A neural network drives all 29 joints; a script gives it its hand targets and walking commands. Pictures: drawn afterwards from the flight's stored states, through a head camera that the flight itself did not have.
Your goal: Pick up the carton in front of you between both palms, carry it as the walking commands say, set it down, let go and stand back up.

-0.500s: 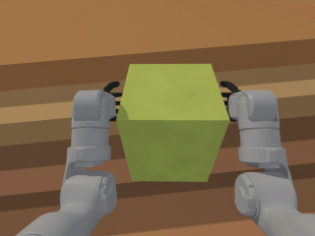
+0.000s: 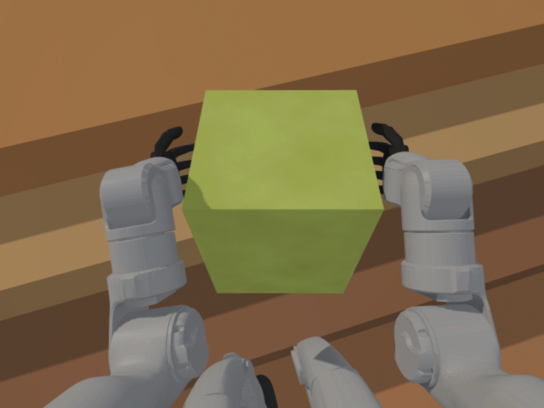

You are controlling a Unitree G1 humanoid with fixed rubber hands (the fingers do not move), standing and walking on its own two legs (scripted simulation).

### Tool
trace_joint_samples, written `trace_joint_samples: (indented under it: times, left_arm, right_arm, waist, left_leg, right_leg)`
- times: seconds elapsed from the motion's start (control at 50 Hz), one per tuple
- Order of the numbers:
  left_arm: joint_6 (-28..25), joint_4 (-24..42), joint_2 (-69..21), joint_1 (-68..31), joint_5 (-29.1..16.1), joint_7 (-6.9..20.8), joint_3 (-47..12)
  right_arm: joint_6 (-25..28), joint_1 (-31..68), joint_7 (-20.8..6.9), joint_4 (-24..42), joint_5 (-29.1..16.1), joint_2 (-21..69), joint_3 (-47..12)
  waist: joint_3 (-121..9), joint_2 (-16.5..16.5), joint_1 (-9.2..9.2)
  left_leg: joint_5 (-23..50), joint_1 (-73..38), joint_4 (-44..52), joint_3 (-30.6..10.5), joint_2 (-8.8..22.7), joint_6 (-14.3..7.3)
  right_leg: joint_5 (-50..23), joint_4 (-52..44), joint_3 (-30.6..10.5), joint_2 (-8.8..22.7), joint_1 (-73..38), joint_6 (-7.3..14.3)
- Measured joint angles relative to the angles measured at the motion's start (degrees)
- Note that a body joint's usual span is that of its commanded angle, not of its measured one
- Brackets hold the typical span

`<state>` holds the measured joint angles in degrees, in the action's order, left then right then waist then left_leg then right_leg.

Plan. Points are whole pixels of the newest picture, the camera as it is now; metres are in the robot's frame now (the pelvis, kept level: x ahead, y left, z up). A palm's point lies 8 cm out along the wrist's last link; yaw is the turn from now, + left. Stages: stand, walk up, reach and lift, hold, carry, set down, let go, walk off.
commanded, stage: carry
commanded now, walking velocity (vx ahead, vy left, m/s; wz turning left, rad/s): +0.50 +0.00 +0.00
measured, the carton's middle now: (280, 200) +0.38 -0.05 +0.04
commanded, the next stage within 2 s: none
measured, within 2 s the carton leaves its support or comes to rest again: neither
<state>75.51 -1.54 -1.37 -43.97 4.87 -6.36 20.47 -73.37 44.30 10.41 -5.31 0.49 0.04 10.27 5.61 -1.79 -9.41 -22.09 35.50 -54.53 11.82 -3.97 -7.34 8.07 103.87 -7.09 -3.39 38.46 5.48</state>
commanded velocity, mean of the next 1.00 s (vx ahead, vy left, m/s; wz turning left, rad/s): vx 0.50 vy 0.00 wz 0.00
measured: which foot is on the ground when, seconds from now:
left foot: down 0.00-0.40, up 0.42-0.84, down 0.86-1.00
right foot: up 0.00-0.36, down 0.38-0.90, up 0.92-1.00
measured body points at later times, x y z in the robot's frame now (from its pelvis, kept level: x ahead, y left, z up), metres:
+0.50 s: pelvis +0.32 -0.05 +0.17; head +0.34 -0.02 +0.61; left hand +0.68 +0.17 +0.33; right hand +0.75 -0.13 +0.35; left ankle +0.20 +0.06 -0.34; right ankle +0.44 -0.12 -0.49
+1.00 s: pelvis +0.63 +0.04 +0.34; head +0.68 +0.03 +0.79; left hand +1.05 +0.15 +0.48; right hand +1.01 -0.15 +0.47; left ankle +0.72 +0.13 -0.31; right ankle +0.51 -0.09 -0.20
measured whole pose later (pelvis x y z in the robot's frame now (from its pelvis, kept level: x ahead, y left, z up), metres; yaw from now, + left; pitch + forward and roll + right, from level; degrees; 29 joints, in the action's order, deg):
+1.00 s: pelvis +0.63 +0.04 +0.34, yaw +1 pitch +2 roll +4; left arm 77.8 -10.0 1.5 -50.5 5.9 -5.7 22.6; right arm -76.1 50.7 10.6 -13.1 0.5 -1.3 9.9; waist 2.6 -2.3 -10.4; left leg -22.3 40.0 -59.7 11.4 -1.2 -6.1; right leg 6.7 93.3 -8.2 -0.5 30.4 3.4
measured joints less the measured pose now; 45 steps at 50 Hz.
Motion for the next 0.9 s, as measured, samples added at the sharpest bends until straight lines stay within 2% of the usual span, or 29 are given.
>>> trace_joint_samples:
  times: [0.04, 0.08, 0.12, 0.2, 0.22, 0.24, 0.28, 0.34, 0.36, 0.38, 0.4, 0.42, 0.44, 0.46, 0.48, 0.5, 0.54, 0.6, 0.64, 0.7, 0.74, 0.78, 0.82, 0.86, 0.88, 0.9]
  left_arm:
    - [0.16, 1.97, -0.7, 0.15, 0.79, 0.02, -0.25]
    - [0.25, 3.37, -0.85, -0.71, 1.33, 0.04, -0.53]
    - [0.5, 3.88, -0.15, -2.31, 1.35, 0.08, -0.93]
    - [1.78, 1.82, 1.72, -5.95, 1.65, -0.17, -2.48]
    - [2.38, 0.76, 2.04, -7.05, 1.76, -0.23, -3.06]
    - [3.1, -0.41, 2.3, -8.31, 1.78, -0.46, -3.6]
    - [4.69, -2.85, 2.71, -10.71, 1.55, -1.34, -4.55]
    - [6.72, -7.02, 3.75, -14.02, -0.7, -2.45, -5.91]
    - [7.1, -8.44, 3.9, -14.42, -1.57, -3.01, -6.64]
    - [7.44, -9.89, 3.74, -14.63, -2.27, -3.97, -7.63]
    - [7.5, -11.05, 3.63, -14.92, -2.76, -4.39, -8.22]
    - [7.16, -12.24, 3.57, -15.43, -3.19, -4.71, -8.86]
    - [6.6, -13.35, 3.42, -15.62, -3.58, -5.01, -9.42]
    - [6.06, -14.17, 3.24, -15.25, -3.92, -5.17, -9.92]
    - [5.73, -14.49, 3.25, -14.51, -4.33, -5.19, -10.31]
    - [5.56, -14.42, 3.5, -13.77, -4.89, -5.2, -10.55]
    - [5.34, -13.95, 4.18, -13.22, -6.05, -5.32, -10.61]
    - [4.39, -13.48, 4.2, -14.35, -6.29, -5.36, -9.44]
    - [3.58, -13.58, 3.25, -15.3, -5.3, -5.26, -8.02]
    - [2.82, -14.36, 1.8, -15.39, -2.97, -4.38, -6.25]
    - [2.68, -14.86, 1.69, -14.32, -2.03, -3.54, -5.34]
    - [2.56, -15.23, 1.9, -12.5, -1.49, -2.59, -4.34]
    - [2.72, -15.24, 2.15, -11.03, -1.07, -1.8, -3.2]
    - [2.78, -14.54, 2.42, -9.42, -0.71, -1.14, -2.18]
    - [2.73, -13.78, 2.45, -8.36, -0.5, -0.87, -1.53]
    - [2.69, -12.84, 2.52, -7.54, -0.37, -0.6, -0.72]
  right_arm:
    - [0.25, 0.5, 0.02, 0.61, -0.8, -0.41, 0.47]
    - [0.48, 1.96, 0.03, 0.99, -1.28, -0.73, 1.36]
    - [0.53, 4.1, -0.01, 0.94, -1.25, -0.81, 2.4]
    - [-0.44, 8.34, -0.92, -1.59, -0.35, -1.71, 3.68]
    - [-1.11, 9.18, -1.27, -2.33, -0.32, -2.32, 4.03]
    - [-1.93, 10.02, -1.74, -3.05, -0.29, -3.02, 4.44]
    - [-3.57, 11.5, -2.35, -4.65, -0.29, -4.12, 5.52]
    - [-5.93, 13.2, -3.18, -6.79, 0.0, -5.17, 7.86]
    - [-6.69, 12.91, -3.49, -7.09, 0.32, -5.32, 8.61]
    - [-7.37, 12.48, -3.72, -7.47, 0.94, -5.38, 9.24]
    - [-7.82, 12.82, -4.16, -8.25, 1.5, -5.73, 10.04]
    - [-7.83, 13.38, -4.62, -9.2, 2.05, -6.12, 11.02]
    - [-7.57, 13.67, -5.12, -10.04, 2.79, -6.27, 12.04]
    - [-7.42, 13.49, -5.47, -10.48, 3.68, -6.02, 13.06]
    - [-7.47, 13.01, -5.59, -10.34, 4.6, -5.34, 13.87]
    - [-7.64, 12.48, -5.61, -9.73, 5.51, -4.46, 14.38]
    - [-8.06, 11.8, -5.64, -7.78, 6.9, -2.98, 14.82]
    - [-8.37, 12.06, -5.67, -5.05, 7.47, -2.62, 14.49]
    - [-8.31, 12.73, -5.7, -4.69, 7.17, -3.41, 14.1]
    - [-7.87, 13.43, -5.69, -6.58, 6.82, -4.52, 13.22]
    - [-7.32, 13.68, -5.68, -8.88, 7.2, -4.46, 11.99]
    - [-6.76, 12.98, -5.27, -10.68, 7.47, -3.81, 10.16]
    - [-6.49, 11.96, -4.6, -11.59, 6.97, -3.29, 8.11]
    - [-5.97, 10.99, -3.3, -12.2, 5.59, -2.87, 5.77]
    - [-5.56, 10.1, -2.79, -12.02, 4.92, -2.52, 4.64]
    - [-5.2, 9.48, -2.23, -11.68, 4.07, -2.27, 3.47]
  waist:
    - [0.66, 0.81, 0.03]
    - [0.45, 1.77, 0.3]
    - [-1.05, 1.76, 0.52]
    - [-4.94, 0.57, 0.56]
    - [-5.66, 0.49, 0.89]
    - [-6.33, 0.42, 1.46]
    - [-7.88, 0.53, 3.33]
    - [-9.8, 0.16, 7.69]
    - [-10.03, -0.28, 9.64]
    - [-9.91, -0.69, 11.81]
    - [-8.75, 0.48, 14.34]
    - [-7.59, 1.38, 16.52]
    - [-6.58, 2.11, 18.16]
    - [-5.75, 2.79, 19.55]
    - [-4.96, 3.27, 20.55]
    - [-4.17, 3.5, 20.97]
    - [-2.64, 3.1, 20.73]
    - [-1.8, 1.88, 19.42]
    - [-3.09, 2.06, 18.6]
    - [-6.01, 2.83, 18.18]
    - [-7.23, 3.19, 17.57]
    - [-8.3, 3.23, 15.85]
    - [-9.5, 2.49, 13.62]
    - [-10.32, 2.77, 10.48]
    - [-10.36, 2.67, 8.21]
    - [-9.63, 2.74, 5.75]
  left_leg:
    - [1.75, -6.42, 7.87, -0.94, 0.31, 0.21]
    - [3.33, -12.02, 15.03, -2.18, 1.24, 0.54]
    - [4.2, -16.45, 20.57, -3.24, 2.05, 0.69]
    - [3.42, -25.4, 28.3, -5.97, 3.51, 2.25]
    - [3.06, -27.88, 30.21, -6.7, 4.29, 2.86]
    - [2.78, -30.32, 32.21, -7.28, 5.14, 3.45]
    - [3.7, -35.87, 38.71, -7.66, 6.93, 4.47]
    - [9.35, -40.84, 44.8, -6.53, 8.84, 3.59]
    - [12.1, -40.6, 42.51, -6.34, 9.22, 3.21]
    - [15.02, -38.75, 36.53, -6.48, 9.68, 2.74]
    - [20.22, -34.71, 25.39, -7.86, 11.06, 2.74]
    - [21.07, -27.67, 7.49, -12.67, 9.75, 4.04]
    - [19.3, -20.19, -11.67, -16.9, 6.84, 4.62]
    - [17.72, -13.93, -27.74, -19.23, 3.92, 4.39]
    - [16.34, -8.74, -39.43, -19.94, 1.77, 3.64]
    - [15.66, -4.1, -47.08, -19.76, 0.52, 2.66]
    - [14.06, 3.92, -52.93, -17.86, 0.28, 1.11]
    - [10.38, 13.03, -48.82, -13.32, 3.1, 0.36]
    - [6.46, 18.87, -49.81, -11.08, 5.0, 0.0]
    - [-4.16, 29.09, -63.37, -10.3, 6.4, -0.9]
    - [-6.95, 35.32, -67.97, -9.99, 7.6, -1.0]
    - [-6.31, 38.75, -61.07, -8.0, 9.31, -0.46]
    - [-2.38, 36.74, -44.18, -4.27, 10.18, -0.82]
    - [2.31, 29.52, -28.63, -1.19, 8.69, -2.1]
    - [-1.66, 23.67, -22.99, -0.34, 6.78, -2.44]
    - [-1.04, 17.75, -16.99, -0.31, 5.0, -2.18]
  right_leg:
    - [2.44, 2.36, 3.15, 0.41, 6.35, 0.93]
    - [5.3, -2.02, 6.67, 1.74, 11.14, 1.14]
    - [8.63, -2.46, 9.18, 2.99, 16.31, 1.49]
    - [19.65, 12.59, 11.13, 5.25, 28.92, 2.16]
    - [20.67, 13.44, 11.59, 5.88, 31.71, 2.03]
    - [20.6, 12.21, 12.1, 6.55, 34.17, 1.74]
    - [19.48, 3.52, 14.49, 7.84, 36.45, 1.65]
    - [12.23, -17.76, 19.46, 6.79, 29.42, 4.0]
    - [10.4, -25.29, 20.69, 5.55, 23.69, 4.28]
    - [9.97, -34.02, 21.07, 3.83, 16.38, 3.58]
    - [11.96, -37.08, 21.7, 2.33, 12.38, 2.44]
    - [12.5, -38.25, 22.18, 1.64, 10.29, 2.55]
    - [12.37, -39.85, 22.37, 1.26, 8.17, 3.07]
    - [11.95, -42.2, 22.31, 0.76, 5.54, 3.43]
    - [11.35, -45.18, 21.99, 0.27, 2.53, 3.36]
    - [10.66, -48.56, 21.59, -0.01, -0.63, 2.94]
    - [9.5, -55.44, 20.63, 0.15, -6.79, 2.01]
    - [8.15, -64.3, 19.14, 1.65, -14.08, 1.26]
    - [7.77, -68.88, 18.33, 2.51, -17.52, 0.68]
    - [8.34, -74.02, 16.23, 3.95, -22.33, -0.62]
    - [9.29, -77.02, 14.48, 5.71, -26.39, -2.05]
    - [9.12, -82.49, 13.57, 7.81, -31.78, -2.9]
    - [6.21, -90.05, 13.45, 10.1, -36.83, -2.96]
    - [1.62, -92.62, 13.64, 11.52, -39.1, -2.86]
    - [-0.61, -89.85, 13.5, 12.46, -38.42, -2.47]
    - [-3.32, -82.93, 12.82, 13.38, -35.76, -2.03]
